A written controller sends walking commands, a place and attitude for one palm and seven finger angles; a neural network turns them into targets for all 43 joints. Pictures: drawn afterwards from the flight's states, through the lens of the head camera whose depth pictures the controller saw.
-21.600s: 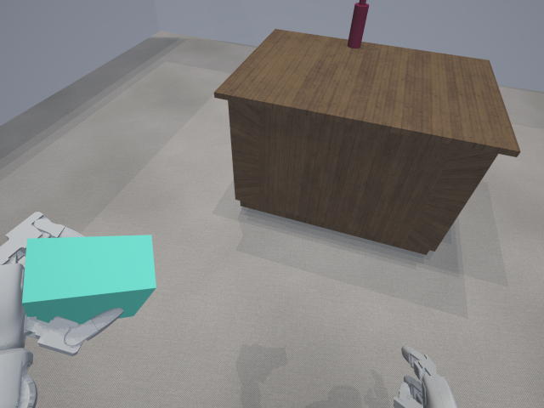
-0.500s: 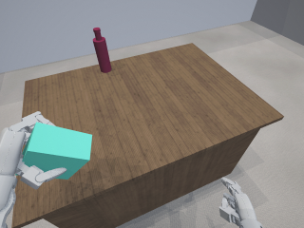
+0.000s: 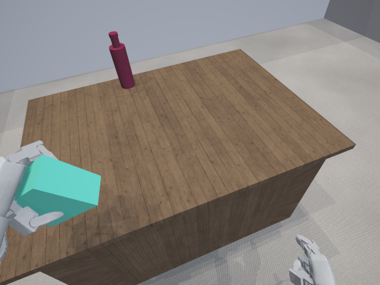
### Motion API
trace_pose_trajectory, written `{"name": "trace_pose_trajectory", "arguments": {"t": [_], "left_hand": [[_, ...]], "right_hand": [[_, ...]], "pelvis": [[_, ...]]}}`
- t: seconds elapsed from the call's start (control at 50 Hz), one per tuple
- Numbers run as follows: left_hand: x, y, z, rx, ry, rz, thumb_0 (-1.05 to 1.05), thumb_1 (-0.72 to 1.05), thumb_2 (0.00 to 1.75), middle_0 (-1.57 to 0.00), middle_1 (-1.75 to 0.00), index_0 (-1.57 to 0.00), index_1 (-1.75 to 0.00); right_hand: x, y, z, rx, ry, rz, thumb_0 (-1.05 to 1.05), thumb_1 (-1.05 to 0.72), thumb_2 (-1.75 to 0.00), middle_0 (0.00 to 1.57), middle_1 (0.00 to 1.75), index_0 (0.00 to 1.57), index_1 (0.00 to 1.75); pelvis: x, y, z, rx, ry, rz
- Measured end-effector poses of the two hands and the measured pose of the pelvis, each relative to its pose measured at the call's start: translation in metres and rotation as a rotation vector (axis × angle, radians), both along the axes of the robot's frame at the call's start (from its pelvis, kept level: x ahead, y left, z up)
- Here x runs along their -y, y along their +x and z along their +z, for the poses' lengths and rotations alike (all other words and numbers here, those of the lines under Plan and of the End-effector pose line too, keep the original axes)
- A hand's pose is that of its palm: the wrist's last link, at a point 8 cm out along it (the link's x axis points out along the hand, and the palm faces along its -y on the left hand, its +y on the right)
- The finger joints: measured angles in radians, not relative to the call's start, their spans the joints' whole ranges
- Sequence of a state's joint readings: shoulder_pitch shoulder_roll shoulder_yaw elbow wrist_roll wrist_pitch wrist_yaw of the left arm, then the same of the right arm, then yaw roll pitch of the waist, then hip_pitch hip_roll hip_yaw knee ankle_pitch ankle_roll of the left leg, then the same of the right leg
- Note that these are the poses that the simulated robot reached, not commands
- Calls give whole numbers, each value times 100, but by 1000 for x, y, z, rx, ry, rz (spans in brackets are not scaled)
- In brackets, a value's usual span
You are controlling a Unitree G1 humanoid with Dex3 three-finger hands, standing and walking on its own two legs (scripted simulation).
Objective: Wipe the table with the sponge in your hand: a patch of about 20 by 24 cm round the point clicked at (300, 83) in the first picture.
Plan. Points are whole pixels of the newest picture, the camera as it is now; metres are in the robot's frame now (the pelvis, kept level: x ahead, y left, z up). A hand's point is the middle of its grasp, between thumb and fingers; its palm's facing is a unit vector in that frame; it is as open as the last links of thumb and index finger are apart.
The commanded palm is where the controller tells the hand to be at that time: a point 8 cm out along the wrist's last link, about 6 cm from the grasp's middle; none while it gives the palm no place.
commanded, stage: turn the palm down, sponge in hand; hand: left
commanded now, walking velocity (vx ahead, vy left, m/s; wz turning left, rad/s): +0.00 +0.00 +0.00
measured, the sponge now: (58, 196) +0.23 +0.27 +0.11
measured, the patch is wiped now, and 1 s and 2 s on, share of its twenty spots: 0.00 0.00 0.00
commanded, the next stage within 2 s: move the sponge above the wiping area in 1.40 s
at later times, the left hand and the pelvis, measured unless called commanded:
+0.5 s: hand (26, 199) +0.22 +0.32 +0.12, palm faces +0.16 -0.30 -0.94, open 10.1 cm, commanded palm +0.19 +0.32 +0.18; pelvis +0.00 +0.03 +0.01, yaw +0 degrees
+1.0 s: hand (21, 200) +0.22 +0.34 +0.11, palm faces +0.03 -0.12 -0.99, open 10.1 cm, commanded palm +0.19 +0.33 +0.18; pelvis +0.00 +0.05 +0.02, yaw +0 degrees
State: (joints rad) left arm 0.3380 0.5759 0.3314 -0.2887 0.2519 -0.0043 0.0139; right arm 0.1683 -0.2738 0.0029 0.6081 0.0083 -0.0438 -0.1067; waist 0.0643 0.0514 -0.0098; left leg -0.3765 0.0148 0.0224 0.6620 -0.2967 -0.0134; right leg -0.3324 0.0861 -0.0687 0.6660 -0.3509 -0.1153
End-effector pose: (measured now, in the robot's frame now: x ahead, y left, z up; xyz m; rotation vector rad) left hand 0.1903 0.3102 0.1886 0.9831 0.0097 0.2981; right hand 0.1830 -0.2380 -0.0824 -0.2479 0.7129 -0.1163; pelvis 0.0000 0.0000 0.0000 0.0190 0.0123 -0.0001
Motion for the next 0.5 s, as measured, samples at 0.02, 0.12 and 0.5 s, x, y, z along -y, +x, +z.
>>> {"name": "trace_pose_trajectory", "arguments": {"t": [0.02, 0.12, 0.5], "left_hand": [[-1, 0, 0, -7, 12, 14, -2, -50, 103, -71, -136, -73, -135], [-10, -2, -7, -64, 62, 84, -2, -50, 103, -71, -136, -73, -135], [-19, -2, -16, -171, 203, 168, -1, -50, 103, -71, -136, -73, -134]], "right_hand": [[2, -1, -1, -6, -2, -6, 2, -90, -90, 20, 30, 20, 30], [4, 0, -3, -21, -10, -28, 2, -90, -90, 20, 30, 20, 30], [-57, 36, 22, 69, 61, 35, 2, -90, -90, 20, 30, 20, 30]], "pelvis": [[0, 1, 0, -2, 1, -1], [-4, 4, 0, -9, 0, 0], [-30, 0, 11, 33, -15, -4]]}}
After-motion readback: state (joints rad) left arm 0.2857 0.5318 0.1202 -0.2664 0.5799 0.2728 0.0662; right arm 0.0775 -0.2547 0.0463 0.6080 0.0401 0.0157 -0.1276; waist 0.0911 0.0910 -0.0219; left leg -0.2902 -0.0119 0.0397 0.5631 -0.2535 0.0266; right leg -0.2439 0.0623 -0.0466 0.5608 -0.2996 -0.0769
